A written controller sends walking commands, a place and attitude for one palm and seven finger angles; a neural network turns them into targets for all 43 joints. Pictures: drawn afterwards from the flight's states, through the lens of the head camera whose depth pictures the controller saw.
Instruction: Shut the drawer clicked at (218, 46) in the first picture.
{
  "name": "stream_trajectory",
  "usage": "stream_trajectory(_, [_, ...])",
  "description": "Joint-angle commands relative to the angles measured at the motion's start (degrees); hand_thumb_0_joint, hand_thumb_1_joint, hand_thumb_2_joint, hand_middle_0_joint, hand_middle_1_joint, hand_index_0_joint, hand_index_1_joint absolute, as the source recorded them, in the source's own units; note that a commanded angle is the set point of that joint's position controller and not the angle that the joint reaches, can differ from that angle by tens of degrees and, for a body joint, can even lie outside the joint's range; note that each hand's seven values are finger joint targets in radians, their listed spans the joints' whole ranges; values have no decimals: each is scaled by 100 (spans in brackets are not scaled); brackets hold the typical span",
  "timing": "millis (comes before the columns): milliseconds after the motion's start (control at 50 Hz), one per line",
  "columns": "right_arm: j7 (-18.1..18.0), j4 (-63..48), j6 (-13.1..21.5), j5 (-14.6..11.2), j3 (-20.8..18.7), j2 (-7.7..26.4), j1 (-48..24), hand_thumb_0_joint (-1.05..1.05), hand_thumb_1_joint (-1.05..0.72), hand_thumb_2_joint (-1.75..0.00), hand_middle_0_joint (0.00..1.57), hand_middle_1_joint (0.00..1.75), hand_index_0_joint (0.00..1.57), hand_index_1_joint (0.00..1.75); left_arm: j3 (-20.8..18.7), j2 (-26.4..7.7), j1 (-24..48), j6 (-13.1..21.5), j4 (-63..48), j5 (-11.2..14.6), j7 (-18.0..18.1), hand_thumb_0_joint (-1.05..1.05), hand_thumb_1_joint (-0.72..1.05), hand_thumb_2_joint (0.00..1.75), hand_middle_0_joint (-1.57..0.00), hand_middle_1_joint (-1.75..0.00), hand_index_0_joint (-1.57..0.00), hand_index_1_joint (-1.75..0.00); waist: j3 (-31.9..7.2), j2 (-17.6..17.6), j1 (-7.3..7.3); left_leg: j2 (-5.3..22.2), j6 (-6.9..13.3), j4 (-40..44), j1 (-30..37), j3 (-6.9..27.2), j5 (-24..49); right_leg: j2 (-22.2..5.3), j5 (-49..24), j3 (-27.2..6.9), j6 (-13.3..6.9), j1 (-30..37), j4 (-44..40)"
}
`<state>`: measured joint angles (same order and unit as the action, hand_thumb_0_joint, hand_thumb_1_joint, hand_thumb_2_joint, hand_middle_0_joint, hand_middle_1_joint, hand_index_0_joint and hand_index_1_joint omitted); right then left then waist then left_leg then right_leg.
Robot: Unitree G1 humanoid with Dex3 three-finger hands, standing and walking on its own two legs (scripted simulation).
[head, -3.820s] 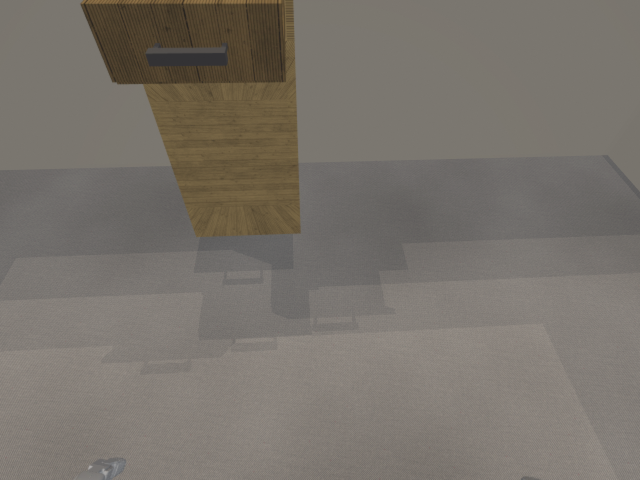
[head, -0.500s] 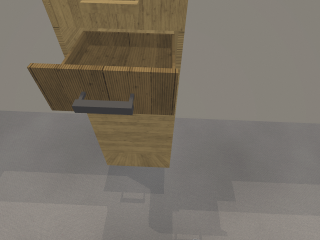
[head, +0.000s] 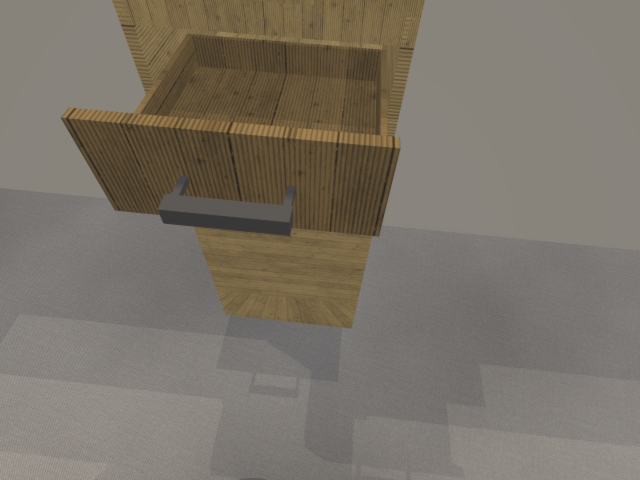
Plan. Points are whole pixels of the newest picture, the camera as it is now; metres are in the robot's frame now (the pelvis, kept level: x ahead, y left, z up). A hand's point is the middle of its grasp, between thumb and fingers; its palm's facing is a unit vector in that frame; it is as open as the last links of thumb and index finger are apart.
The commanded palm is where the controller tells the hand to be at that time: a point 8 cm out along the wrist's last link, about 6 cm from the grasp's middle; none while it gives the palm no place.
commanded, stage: come to a stop and stand still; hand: left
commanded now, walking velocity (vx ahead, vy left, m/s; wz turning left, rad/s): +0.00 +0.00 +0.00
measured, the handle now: (231, 201) +0.41 +0.15 +0.11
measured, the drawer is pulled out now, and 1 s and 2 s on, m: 0.23 0.23 0.23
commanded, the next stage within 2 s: look again from close up in 0.86 s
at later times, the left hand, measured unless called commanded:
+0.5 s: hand out of the picture -0.04 +0.19 -0.16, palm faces -0.01 -0.98 -0.20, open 7.4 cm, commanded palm none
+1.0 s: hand out of the picture -0.06 +0.16 -0.17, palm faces -0.01 -0.99 -0.17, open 7.3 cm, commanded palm none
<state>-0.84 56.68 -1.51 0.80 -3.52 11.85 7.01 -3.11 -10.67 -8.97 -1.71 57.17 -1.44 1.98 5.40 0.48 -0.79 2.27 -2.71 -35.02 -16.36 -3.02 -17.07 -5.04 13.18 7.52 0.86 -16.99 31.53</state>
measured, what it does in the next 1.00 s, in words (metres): steps on the spot: right foot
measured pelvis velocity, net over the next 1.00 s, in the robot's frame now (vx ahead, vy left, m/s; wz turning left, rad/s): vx -0.04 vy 0.00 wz -0.03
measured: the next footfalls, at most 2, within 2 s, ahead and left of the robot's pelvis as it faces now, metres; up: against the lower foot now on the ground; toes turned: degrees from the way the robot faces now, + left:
right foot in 0.34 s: -0.03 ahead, -0.10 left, +0.00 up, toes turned -4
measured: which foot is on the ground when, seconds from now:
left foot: down 0.00-1.00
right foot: down 0.00-0.02, up 0.04-0.32, down 0.34-1.00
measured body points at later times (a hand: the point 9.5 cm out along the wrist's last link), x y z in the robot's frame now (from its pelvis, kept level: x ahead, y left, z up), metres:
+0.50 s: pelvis -0.03 +0.02 +0.01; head -0.02 +0.01 +0.46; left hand -0.03 +0.24 -0.15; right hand +0.00 -0.21 -0.15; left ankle +0.01 +0.12 -0.73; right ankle -0.07 -0.09 -0.73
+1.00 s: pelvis -0.04 +0.00 +0.01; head -0.03 +0.00 +0.46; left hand -0.06 +0.21 -0.15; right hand -0.09 -0.19 -0.16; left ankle +0.01 +0.12 -0.73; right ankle -0.07 -0.09 -0.73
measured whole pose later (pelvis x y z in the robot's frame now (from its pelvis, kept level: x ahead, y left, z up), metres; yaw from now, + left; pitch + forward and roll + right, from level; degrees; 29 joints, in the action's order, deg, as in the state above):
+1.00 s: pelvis -0.04 +0.00 +0.01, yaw -1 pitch -1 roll -1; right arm -1.2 67.0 -0.1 0.7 0.2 6.2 18.7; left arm 0.9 -5.8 -18.4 1.1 65.2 -0.8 2.9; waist 2.2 -1.2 1.0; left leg 2.5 0.1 -25.8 -15.1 -4.5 -9.3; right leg 1.5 15.5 2.9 -1.5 -7.4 24.0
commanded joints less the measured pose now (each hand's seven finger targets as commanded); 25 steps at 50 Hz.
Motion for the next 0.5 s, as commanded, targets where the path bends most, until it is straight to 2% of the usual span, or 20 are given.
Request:
stream_trajectory(0, [3,-233,88,76,-104,998,704,0,-90,-90,20,30,20,30,-100,-355,-352,-30,-353,67,16,0,90,90,-20,-30,-20,-30,-627,-1721,102,1798,961,1974,398,1668,2384,195,1782,-284,28,-477,1300])
stream_trajectory(20, [-68,-281,103,93,-70,906,501,0,-90,-90,20,30,20,30,-100,-452,-157,-101,-321,44,37,0,90,90,-20,-30,-20,-30,-518,-1650,179,1716,1114,2260,-108,1785,1905,234,1908,-761,18,-339,1991])
stream_trajectory(40, [-109,-307,90,101,-41,834,225,0,-90,-90,20,30,20,30,-141,-503,-205,-130,-227,38,11,0,90,90,-20,-30,-20,-30,-348,-1441,21,1524,1135,2290,-218,1527,1399,237,1624,-967,-35,-434,2461])
stream_trajectory(80, [-125,-335,120,71,35,666,-24,0,-90,-90,20,30,20,30,-129,-513,-559,-96,-14,17,-32,0,90,90,-20,-30,-20,-30,-367,-924,-134,1264,1141,2162,23,1107,1243,246,1253,-970,-27,-566,2750])
stream_trajectory(120, [-117,-268,143,33,57,604,82,0,-90,-90,20,30,20,30,-74,-480,-705,-72,81,18,-36,0,90,90,-20,-30,-20,-30,-470,-774,-92,1082,1105,2188,387,900,1197,233,1105,-875,34,-572,2465])
stream_trajectory(220, [-123,75,171,9,22,590,562,0,-90,-90,20,30,20,30,84,-340,-644,-3,148,37,-16,0,90,90,-20,-30,-20,-30,-673,-783,139,1230,1251,2104,1215,1098,1733,148,1308,-648,65,-183,721])
stream_trajectory(260, [-110,198,195,-18,-2,558,650,0,-90,-90,20,30,20,30,100,-321,-873,60,275,49,4,0,90,90,-20,-30,-20,-30,-823,-604,73,1126,1159,1850,1316,1037,2234,198,753,-600,34,227,-222])
stream_trajectory(280, [-105,247,208,-49,12,527,648,0,-90,-90,20,30,20,30,117,-319,-1076,106,386,51,21,0,90,90,-20,-30,-20,-30,-886,-481,2,988,995,1654,1200,892,2158,163,167,-594,33,592,-878])
stream_trajectory(300, [-91,292,233,-85,42,396,687,0,-90,-90,20,30,20,30,128,-410,-1175,170,472,41,45,0,90,90,-20,-30,-20,-30,-889,-198,22,741,743,1427,969,748,1910,-10,-466,-885,-36,893,-1407])
stream_trajectory(320, [-71,305,242,-118,69,239,684,0,-90,-90,20,30,20,30,138,-514,-1078,221,505,42,59,0,90,90,-20,-30,-20,-30,-742,56,140,497,497,1384,807,522,1542,-354,-954,-1229,-181,863,-1413])
stream_trajectory(340, [-42,333,242,-113,100,197,693,0,-90,-90,20,30,20,30,162,-568,-990,234,491,65,51,0,90,90,-20,-30,-20,-30,-660,-84,195,361,390,1527,872,477,1222,-505,-980,-1239,-261,667,-1350])
stream_trajectory(360, [-36,396,209,-83,106,145,685,0,-90,-90,20,30,20,30,150,-559,-956,253,536,50,41,0,90,90,-20,-30,-20,-30,-662,363,190,335,365,1459,956,393,1390,-395,-1108,-1220,-266,607,-1283])
stream_trajectory(380, [-46,446,198,-61,107,199,689,0,-90,-90,20,30,20,30,170,-483,-906,268,563,61,45,0,90,90,-20,-30,-20,-30,-572,644,199,353,361,1435,1036,358,1416,-359,-1110,-1216,-258,490,-1300])
stream_trajectory(420, [-52,579,201,-55,140,258,798,0,-90,-90,20,30,20,30,208,-388,-859,254,588,77,51,0,90,90,-20,-30,-20,-30,-427,433,215,408,379,1592,1101,398,1305,-256,-580,-1136,-219,352,-1344])
stream_trajectory(480, [-55,719,200,-49,190,237,836,0,-90,-90,20,30,20,30,221,-347,-966,214,647,88,57,0,90,90,-20,-30,-20,-30,-173,86,149,407,394,1778,951,430,886,-185,-7,-1108,-204,289,-1442])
